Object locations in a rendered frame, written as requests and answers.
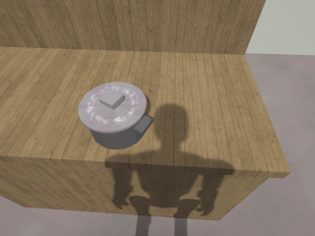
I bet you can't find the knob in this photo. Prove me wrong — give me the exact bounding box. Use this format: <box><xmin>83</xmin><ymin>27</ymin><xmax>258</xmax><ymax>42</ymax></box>
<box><xmin>99</xmin><ymin>89</ymin><xmax>124</xmax><ymax>109</ymax></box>

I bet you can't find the table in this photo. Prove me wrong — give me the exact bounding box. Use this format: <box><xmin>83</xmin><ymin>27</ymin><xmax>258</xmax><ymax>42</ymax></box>
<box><xmin>0</xmin><ymin>0</ymin><xmax>291</xmax><ymax>221</ymax></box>

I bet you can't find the lid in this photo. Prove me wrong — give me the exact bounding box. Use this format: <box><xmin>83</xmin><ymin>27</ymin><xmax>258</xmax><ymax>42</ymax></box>
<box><xmin>78</xmin><ymin>82</ymin><xmax>147</xmax><ymax>134</ymax></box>

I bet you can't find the pot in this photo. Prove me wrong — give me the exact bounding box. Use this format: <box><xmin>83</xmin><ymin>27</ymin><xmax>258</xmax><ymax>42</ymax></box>
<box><xmin>90</xmin><ymin>111</ymin><xmax>154</xmax><ymax>149</ymax></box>

